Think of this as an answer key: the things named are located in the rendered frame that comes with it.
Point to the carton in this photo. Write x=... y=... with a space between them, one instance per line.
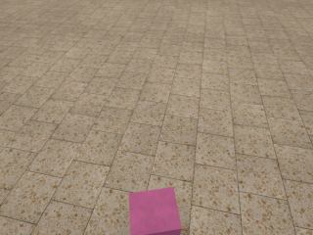
x=154 y=212

